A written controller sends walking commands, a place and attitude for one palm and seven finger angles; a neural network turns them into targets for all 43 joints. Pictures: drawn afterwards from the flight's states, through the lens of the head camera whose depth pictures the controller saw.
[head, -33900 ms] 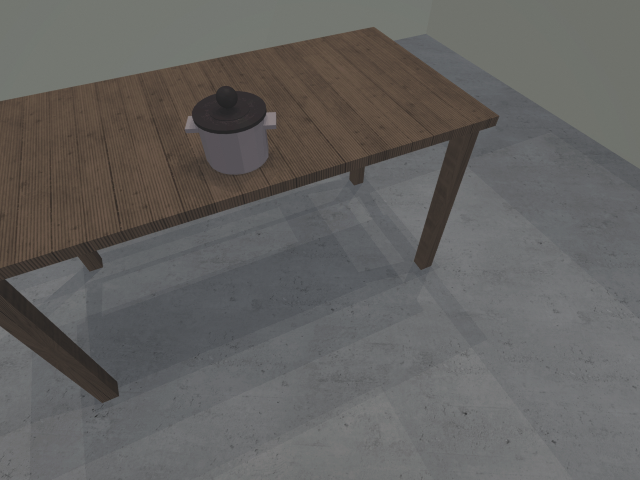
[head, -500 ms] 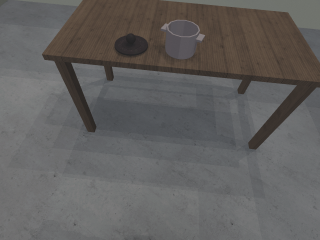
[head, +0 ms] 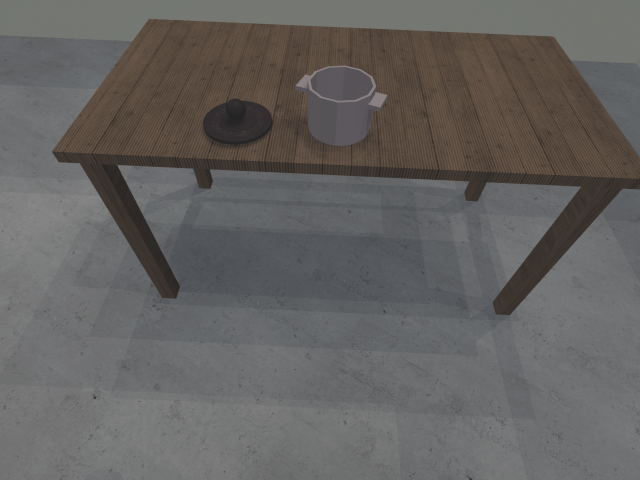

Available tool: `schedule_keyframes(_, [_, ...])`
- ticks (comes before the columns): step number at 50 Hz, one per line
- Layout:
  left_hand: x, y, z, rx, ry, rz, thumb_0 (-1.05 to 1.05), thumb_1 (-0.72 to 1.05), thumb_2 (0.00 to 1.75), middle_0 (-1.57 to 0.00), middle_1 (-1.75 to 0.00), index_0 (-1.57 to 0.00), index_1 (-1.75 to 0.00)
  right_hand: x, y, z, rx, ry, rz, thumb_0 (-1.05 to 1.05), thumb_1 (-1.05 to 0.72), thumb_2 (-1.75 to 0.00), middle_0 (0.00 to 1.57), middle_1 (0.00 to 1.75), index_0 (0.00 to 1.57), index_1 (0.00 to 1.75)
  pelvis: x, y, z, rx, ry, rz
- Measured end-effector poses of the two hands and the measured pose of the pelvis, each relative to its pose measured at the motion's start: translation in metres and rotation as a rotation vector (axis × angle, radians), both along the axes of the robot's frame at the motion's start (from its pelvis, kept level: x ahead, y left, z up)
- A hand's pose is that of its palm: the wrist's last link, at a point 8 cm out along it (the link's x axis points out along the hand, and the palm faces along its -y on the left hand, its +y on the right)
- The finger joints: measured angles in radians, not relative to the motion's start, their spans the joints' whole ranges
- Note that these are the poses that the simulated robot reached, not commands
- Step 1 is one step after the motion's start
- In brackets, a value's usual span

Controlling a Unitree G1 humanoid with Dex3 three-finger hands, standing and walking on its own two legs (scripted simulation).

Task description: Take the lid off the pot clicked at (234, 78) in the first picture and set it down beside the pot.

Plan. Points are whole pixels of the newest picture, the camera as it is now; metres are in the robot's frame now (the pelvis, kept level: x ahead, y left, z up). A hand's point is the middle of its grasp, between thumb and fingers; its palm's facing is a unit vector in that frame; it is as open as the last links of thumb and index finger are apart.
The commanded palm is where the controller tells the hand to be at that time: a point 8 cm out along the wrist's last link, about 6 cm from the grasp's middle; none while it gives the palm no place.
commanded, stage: let the arm hang, fingers relaxed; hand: left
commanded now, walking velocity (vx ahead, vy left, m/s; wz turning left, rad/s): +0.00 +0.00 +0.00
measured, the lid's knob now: (235, 109) +0.85 +0.22 -0.04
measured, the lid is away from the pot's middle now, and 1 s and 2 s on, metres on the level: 0.24 0.24 0.24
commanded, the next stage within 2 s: look to check the result in 0.46 s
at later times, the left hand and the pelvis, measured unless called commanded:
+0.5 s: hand out of the picture +0.03 +0.18 -0.18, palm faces +0.04 -0.98 -0.20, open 7.3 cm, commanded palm none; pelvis +0.00 +0.00 +0.00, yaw +0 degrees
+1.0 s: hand out of the picture +0.02 +0.19 -0.17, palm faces +0.04 -0.98 -0.20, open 7.3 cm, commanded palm none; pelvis -0.01 +0.01 +0.00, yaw +0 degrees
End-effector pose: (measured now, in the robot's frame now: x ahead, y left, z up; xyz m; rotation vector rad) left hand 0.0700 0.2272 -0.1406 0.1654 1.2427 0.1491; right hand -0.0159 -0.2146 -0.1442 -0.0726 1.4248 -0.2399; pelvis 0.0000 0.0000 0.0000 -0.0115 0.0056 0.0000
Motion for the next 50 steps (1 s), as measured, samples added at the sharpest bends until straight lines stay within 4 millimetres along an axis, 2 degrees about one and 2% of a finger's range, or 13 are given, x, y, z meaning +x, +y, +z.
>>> schedule_keyframes(9, [-0.032,0.001,-0.007,-0.006,0.098,0.038,0.00,0.91,0.89,-0.20,-0.30,-0.20,-0.30,0.004,0.003,0.000,-0.007,0.012,-0.003,0.00,-0.91,-0.90,0.20,0.30,0.20,0.30,0.007,0.002,-0.001,-0.004,-0.005,-0.002])
schedule_keyframes(15, [-0.043,0.002,-0.008,-0.009,0.122,0.049,0.01,0.91,0.89,-0.20,-0.30,-0.20,-0.30,0.003,0.006,0.000,-0.007,0.014,0.000,0.00,-0.91,-0.90,0.20,0.30,0.20,0.30,0.007,0.003,-0.001,-0.004,-0.010,-0.003])
schedule_keyframes(37, [-0.041,0.005,-0.004,-0.005,0.096,0.040,0.00,0.92,0.89,-0.20,-0.30,-0.20,-0.30,-0.020,0.017,0.003,0.014,0.050,-0.010,0.00,-0.91,-0.90,0.20,0.30,0.20,0.30,-0.002,0.006,0.003,-0.003,-0.008,0.002])
schedule_keyframes(50, [-0.052,0.006,-0.003,-0.005,0.106,0.043,0.00,0.93,0.89,-0.20,-0.30,-0.20,-0.30,-0.026,0.019,0.004,0.015,0.050,-0.007,0.00,-0.91,-0.90,0.20,0.30,0.20,0.30,-0.008,0.008,0.004,-0.002,-0.012,0.003])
